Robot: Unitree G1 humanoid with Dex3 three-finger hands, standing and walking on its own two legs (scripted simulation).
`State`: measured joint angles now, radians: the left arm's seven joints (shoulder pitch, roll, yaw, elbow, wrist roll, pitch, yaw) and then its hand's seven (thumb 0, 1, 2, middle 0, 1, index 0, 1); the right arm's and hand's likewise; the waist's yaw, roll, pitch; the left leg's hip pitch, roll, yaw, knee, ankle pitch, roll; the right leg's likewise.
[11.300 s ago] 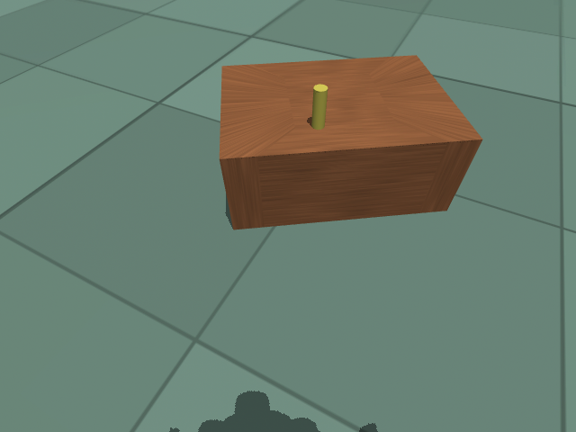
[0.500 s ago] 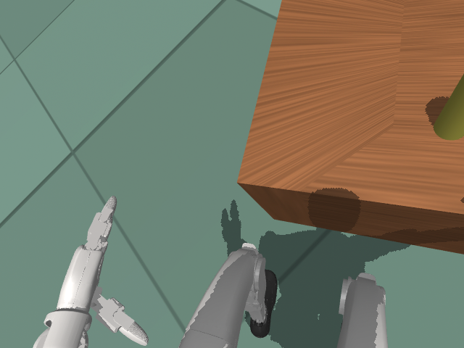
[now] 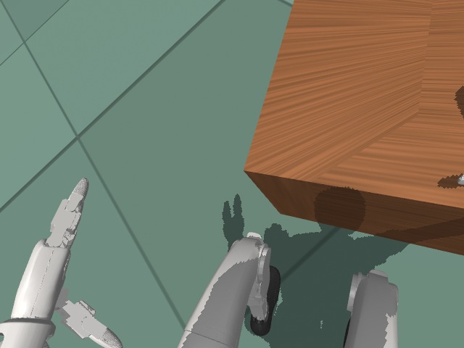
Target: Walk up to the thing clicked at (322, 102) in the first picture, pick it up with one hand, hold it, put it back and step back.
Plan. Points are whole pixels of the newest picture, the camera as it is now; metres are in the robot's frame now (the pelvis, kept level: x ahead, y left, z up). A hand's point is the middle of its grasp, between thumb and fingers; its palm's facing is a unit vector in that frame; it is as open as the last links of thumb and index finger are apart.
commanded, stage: close in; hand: right
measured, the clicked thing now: out of the picture +0.56 -0.27 -0.04
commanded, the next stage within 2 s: rest palm in 0.10 s
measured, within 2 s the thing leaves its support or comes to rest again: leaves its support in 1.32 s
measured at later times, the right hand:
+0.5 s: hand out of the picture +0.51 -0.25 -0.06, palm faces +0.27 +0.96 +0.02, open 16.2 cm
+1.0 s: hand out of the picture +0.52 -0.25 -0.05, palm faces +0.28 +0.96 +0.01, open 8.3 cm
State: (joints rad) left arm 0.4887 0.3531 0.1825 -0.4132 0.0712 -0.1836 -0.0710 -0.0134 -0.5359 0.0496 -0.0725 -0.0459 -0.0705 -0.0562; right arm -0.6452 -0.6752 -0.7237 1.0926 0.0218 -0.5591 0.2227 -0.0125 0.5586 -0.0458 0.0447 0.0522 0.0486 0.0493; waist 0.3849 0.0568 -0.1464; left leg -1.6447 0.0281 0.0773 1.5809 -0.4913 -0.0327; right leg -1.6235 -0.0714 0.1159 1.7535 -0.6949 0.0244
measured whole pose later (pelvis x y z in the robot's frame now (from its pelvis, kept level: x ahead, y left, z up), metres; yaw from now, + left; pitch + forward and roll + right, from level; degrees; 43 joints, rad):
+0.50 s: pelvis +0.00 +0.00 +0.00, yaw -1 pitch +32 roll +6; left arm 0.51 0.37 0.20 -0.50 0.07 -0.17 -0.07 -0.01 -0.56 0.07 -0.07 -0.04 -0.06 -0.06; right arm -0.73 -0.65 -0.68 1.13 -0.03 -0.58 0.11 -0.01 0.48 -0.08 0.28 0.17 0.28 0.17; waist 0.40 0.06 -0.14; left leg -1.68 0.03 0.06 1.60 -0.49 -0.03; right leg -1.64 -0.06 0.10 1.75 -0.68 0.03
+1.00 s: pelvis -0.01 +0.01 -0.01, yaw -1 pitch +32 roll +6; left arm 0.51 0.38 0.21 -0.53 0.05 -0.14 -0.08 -0.01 -0.56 0.07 -0.07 -0.04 -0.06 -0.06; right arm -0.78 -0.69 -0.66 1.14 -0.04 -0.53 0.10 -0.01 0.14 -0.53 0.89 0.73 1.03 0.80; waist 0.41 0.06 -0.14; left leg -1.68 0.03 0.06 1.60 -0.49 -0.03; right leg -1.65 -0.06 0.11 1.76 -0.68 0.03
